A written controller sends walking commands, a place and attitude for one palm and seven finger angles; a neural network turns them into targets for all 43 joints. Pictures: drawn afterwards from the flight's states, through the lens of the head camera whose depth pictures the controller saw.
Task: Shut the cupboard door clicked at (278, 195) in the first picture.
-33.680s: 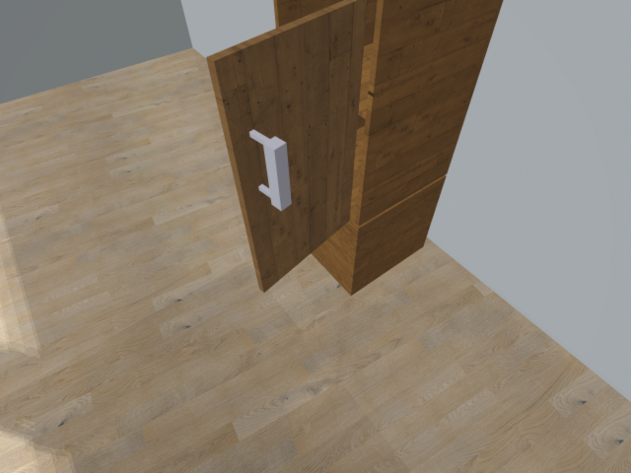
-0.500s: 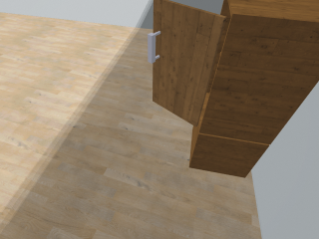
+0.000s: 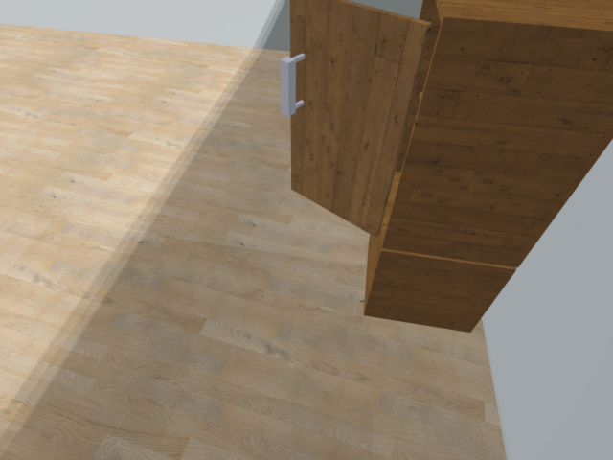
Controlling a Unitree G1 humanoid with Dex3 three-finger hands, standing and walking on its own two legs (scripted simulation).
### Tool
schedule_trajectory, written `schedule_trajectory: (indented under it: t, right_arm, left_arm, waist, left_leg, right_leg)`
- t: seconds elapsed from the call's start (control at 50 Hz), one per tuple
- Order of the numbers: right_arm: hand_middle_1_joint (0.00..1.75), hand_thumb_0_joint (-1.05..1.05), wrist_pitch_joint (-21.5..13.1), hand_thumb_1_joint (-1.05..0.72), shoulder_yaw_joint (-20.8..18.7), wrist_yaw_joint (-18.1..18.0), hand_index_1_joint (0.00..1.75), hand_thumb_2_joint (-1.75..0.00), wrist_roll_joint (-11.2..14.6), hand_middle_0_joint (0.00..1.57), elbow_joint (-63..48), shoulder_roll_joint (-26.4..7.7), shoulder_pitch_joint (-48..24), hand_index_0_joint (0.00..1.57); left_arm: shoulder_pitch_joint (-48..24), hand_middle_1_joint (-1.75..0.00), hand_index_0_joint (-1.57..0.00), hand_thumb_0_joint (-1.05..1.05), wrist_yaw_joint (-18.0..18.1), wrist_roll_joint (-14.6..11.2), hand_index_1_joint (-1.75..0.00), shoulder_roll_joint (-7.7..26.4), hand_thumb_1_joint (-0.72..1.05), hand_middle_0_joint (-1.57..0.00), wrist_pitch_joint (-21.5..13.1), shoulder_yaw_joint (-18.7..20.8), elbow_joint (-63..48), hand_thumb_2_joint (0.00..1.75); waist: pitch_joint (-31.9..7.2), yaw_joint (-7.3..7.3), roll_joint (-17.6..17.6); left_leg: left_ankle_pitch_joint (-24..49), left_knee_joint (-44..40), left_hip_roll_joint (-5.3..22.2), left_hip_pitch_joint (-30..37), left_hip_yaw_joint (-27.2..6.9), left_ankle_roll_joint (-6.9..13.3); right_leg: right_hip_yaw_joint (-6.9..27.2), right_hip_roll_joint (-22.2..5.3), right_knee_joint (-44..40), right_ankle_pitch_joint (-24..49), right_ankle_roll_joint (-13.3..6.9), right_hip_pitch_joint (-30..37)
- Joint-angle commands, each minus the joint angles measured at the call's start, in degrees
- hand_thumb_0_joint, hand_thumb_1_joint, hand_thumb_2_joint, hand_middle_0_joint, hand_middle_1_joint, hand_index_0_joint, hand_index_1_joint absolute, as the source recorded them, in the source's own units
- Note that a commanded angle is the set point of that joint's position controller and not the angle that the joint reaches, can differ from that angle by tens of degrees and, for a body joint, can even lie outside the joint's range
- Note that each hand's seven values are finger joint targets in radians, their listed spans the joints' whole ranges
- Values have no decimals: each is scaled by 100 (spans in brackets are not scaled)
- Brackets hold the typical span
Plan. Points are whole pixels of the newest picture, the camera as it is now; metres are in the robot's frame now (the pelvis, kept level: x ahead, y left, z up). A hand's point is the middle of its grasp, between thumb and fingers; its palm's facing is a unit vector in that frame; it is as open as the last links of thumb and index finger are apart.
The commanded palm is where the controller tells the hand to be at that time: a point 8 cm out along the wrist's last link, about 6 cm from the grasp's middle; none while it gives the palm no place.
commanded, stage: look to check the result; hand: left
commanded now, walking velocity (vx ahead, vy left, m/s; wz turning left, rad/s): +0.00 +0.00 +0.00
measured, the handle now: (294, 84) +0.95 +0.08 +0.04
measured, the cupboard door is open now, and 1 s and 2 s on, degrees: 60 60 60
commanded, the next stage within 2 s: walk to a spot facing it in 0.14 s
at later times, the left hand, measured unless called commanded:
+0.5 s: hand out of the picture +0.00 +0.18 -0.18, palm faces +0.09 -0.97 -0.21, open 7.3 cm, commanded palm none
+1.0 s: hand out of the picture -0.01 +0.24 -0.18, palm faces +0.39 -0.88 -0.27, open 7.4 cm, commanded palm none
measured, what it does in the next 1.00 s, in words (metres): lifts its right foot, turning left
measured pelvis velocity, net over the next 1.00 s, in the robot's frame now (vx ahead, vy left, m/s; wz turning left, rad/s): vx -0.02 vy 0.00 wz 0.41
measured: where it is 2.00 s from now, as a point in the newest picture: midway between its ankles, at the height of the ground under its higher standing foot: outside the picture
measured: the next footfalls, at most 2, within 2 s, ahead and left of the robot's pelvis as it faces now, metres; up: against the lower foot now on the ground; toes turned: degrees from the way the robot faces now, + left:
right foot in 1.16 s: +0.08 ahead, -0.11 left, +0.00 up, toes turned +29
left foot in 1.62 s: +0.03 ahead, +0.19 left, +0.00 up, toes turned +55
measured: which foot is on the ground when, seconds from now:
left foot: down 0.00-1.00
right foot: down 0.00-0.82, up 0.84-1.00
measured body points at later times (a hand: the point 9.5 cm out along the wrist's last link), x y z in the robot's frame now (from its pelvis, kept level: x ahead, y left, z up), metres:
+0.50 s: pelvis +0.00 +0.00 -0.01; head +0.02 +0.00 +0.44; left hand +0.00 +0.23 -0.17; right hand -0.01 -0.22 -0.17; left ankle -0.01 +0.07 -0.74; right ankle +0.02 -0.13 -0.74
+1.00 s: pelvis -0.02 +0.00 -0.01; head +0.03 +0.04 +0.43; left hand -0.03 +0.29 -0.16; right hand +0.16 -0.21 -0.15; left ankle -0.04 +0.12 -0.74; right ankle +0.01 -0.13 -0.68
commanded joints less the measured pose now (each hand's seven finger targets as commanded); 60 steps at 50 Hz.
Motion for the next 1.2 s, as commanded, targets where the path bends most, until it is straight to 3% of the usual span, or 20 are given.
schedule_trajectory:
  t: [0.0, 0.3, 0.5, 0.56, 0.6, 0.62, 0.66, 0.76, 0.78, 0.8, 0.82, 0.84, 0.9, 1.0, 1.06, 1.1, 1.12, 1.14, 1.16, 1.18]
  right_arm:
    - [30, 0, -82, -90, -99, -33, 30, -90, 5, 20, -109, -627, 442, 20]
    - [30, 0, -40, -90, -122, 7, 30, -90, 5, 20, -234, -686, 214, 20]
    - [30, 0, 134, -90, -395, 60, 30, -90, -37, 20, -833, -1154, -307, 20]
    - [30, 0, 175, -90, -431, 131, 30, -90, -29, 20, -1064, -974, -434, 20]
    - [30, 0, 230, -90, -490, 162, 30, -90, -59, 20, -1199, -929, -557, 20]
    - [30, 0, 249, -90, -517, 178, 30, -90, -61, 20, -1265, -933, -670, 20]
    - [30, 0, 268, -90, -501, 245, 30, -90, -43, 20, -1365, -827, -840, 20]
    - [30, 0, 223, -90, -461, 330, 30, -90, -47, 20, -1440, -926, -578, 20]
    - [30, 0, 195, -90, -530, 332, 30, -90, -64, 20, -1411, -1281, -306, 20]
    - [30, 0, 178, -90, -672, 290, 30, -90, -106, 20, -1447, -1902, -129, 20]
    - [30, 0, 202, -90, -740, 213, 30, -90, -167, 20, -1366, -2158, 171, 20]
    - [30, 0, 207, -90, -730, 193, 30, -90, -191, 20, -1451, -2217, -44, 20]
    - [30, 0, 127, -90, -617, 113, 30, -90, -172, 20, -1732, -1915, -703, 20]
    - [30, 0, 153, -90, -668, 81, 30, -90, -169, 20, -1798, -1950, -652, 20]
    - [30, 0, 222, -90, -692, 120, 30, -90, -168, 20, -1902, -1926, -928, 20]
    - [30, 0, 257, -90, -688, 156, 30, -90, -95, 20, -2003, -1813, -1209, 20]
    - [30, 0, 268, -90, -663, 197, 30, -90, -35, 20, -2063, -1443, -1129, 20]
    - [30, 0, 252, -90, -626, 222, 30, -90, -46, 20, -2180, -1178, -1184, 20]
    - [30, 0, 287, -90, -665, 271, 30, -90, -121, 20, -2127, -1500, -1259, 20]
    - [30, 0, 314, -90, -675, 326, 30, -90, -147, 20, -2088, -1458, -1122, 20]
  left_arm:
    - [402, -30, -20, 0, 16, -13, -30, 518, 90, -20, -61, 103, -91, 90]
    - [196, -30, -20, 0, 25, -12, -30, 605, 90, -20, -7, 159, -226, 90]
    - [-86, -30, -20, 0, 38, 45, -30, 920, 90, -20, 84, 487, -872, 90]
    - [-111, -30, -20, 0, 44, 60, -30, 1195, 90, -20, 58, 584, -1050, 90]
    - [-46, -30, -20, 0, 68, 54, -30, 1385, 90, -20, 36, 647, -1187, 90]
    - [-185, -30, -20, 0, 87, 80, -30, 1359, 90, -20, 24, 648, -1274, 90]
    - [-479, -30, -20, 0, 86, 115, -30, 1393, 90, -20, 27, 646, -1461, 90]
    - [-598, -30, -20, 0, -8, 70, -30, 1647, 90, -20, 85, 703, -1605, 90]
    - [-561, -30, -20, 0, -44, 25, -30, 1501, 90, -20, 138, 680, -1671, 90]
    - [-710, -30, -20, 0, -84, -4, -30, 1167, 90, -20, 186, 583, -1897, 90]
    - [-1295, -30, -20, 0, -57, 45, -30, 1213, 90, -20, 246, 544, -2132, 90]
    - [-1268, -30, -20, 0, -102, 44, -30, 1216, 90, -20, 231, 576, -2259, 90]
    - [-1231, -30, -20, 0, -149, 80, -30, 1270, 90, -20, 240, 621, -2073, 90]
    - [-1191, -30, -20, 0, -143, 16, -30, 1145, 90, -20, 191, 528, -2153, 90]
    - [-843, -30, -20, 0, -122, -22, -30, 1124, 90, -20, 173, 514, -2123, 90]
    - [-246, -30, -20, 0, -97, -10, -30, 1314, 90, -20, 106, 576, -1994, 90]
    - [-26, -30, -20, 0, -63, 66, -30, 1640, 90, -20, 42, 659, -1974, 90]
    - [-57, -30, -20, 0, -47, 130, -30, 2119, 90, -20, 24, 724, -2040, 90]
    - [-300, -30, -20, 0, -37, 63, -30, 2066, 90, -20, 35, 661, -2094, 90]
    - [-741, -30, -20, 0, -33, 66, -30, 1763, 90, -20, 13, 629, -2204, 90]
  waist:
    - [528, -4, -25]
    - [512, -3, 156]
    - [244, 94, 256]
    - [13, 129, -597]
    - [-365, 226, -1394]
    - [-383, 205, -1271]
    - [-218, 82, -721]
    - [-289, -123, -463]
    - [-364, -270, 612]
    - [-139, -376, 2437]
    - [-163, -664, 1983]
    - [-122, -439, 1244]
    - [-107, -189, 1015]
    - [-584, -213, 781]
    - [-509, -61, 920]
    - [-517, 267, 527]
    - [-629, 343, -588]
    - [-335, 437, -1943]
    - [-13, 289, -1498]
    - [144, 29, -1108]
  left_leg:
    - [304, -651, 867, -416, -866, -132]
    - [687, -525, 891, -509, -982, -149]
    - [1003, -10, 1077, -1338, -1919, 145]
    - [239, 934, 385, -1978, -1252, -184]
    - [-1465, 2956, 109, -2078, -484, -440]
    - [-1875, 3740, 306, -2270, -634, -442]
    - [-1864, 3933, 510, -2313, -641, -499]
    - [-248, 1173, 427, -843, -114, -576]
    - [764, 426, 797, -247, -962, -390]
    - [2371, -153, 2141, 18, -2987, 242]
    - [2460, -347, 2556, -227, -3438, 742]
    - [1211, -419, 2482, -698, -3146, 819]
    - [1156, -222, 1631, -739, -2652, 398]
    - [2020, 136, 1456, -61, -2598, 562]
    - [1855, 236, 1325, -745, -2672, 442]
    - [969, 629, 919, -1672, -2495, 122]
    - [-584, 1440, 283, -2573, -1950, -257]
    - [-2014, 3229, -445, -3303, -986, -644]
    - [-2005, 4457, -33, -3221, -1285, -561]
    - [-1538, 4838, 143, -3276, -1344, -544]
  right_leg:
    - [469, -420, -325, 352, -208, -217]
    - [257, -480, -43, 365, -128, -222]
    - [-117, -467, 690, -46, -36, -240]
    - [503, -1333, 62, 3, -464, 227]
    - [1041, -2412, -397, 636, -1239, 338]
    - [998, -2550, -412, 931, -1396, 277]
    - [394, -2421, -217, 1195, -1218, 76]
    - [-736, -2003, 1131, 1398, -392, -404]
    - [-1031, -1574, 1981, 317, -3, -1111]
    - [-1121, -697, 3217, -2463, 496, -2376]
    - [-305, -544, 4093, -2722, 346, -2492]
    - [-45, -641, 4287, -2233, 264, -2280]
    - [97, -469, 4484, -1321, 338, -2427]
    - [88, -185, 3081, -1520, 389, -2005]
    - [-22, 34, 1907, -1300, 309, -1017]
    - [-48, 16, 503, -301, 280, 274]
    - [934, -931, -518, -899, 33, 1046]
    - [2802, -2472, -1174, -1430, -625, 781]
    - [2736, -2649, -1253, -1979, -860, -70]
    - [2184, -2342, -1303, -2254, -803, -327]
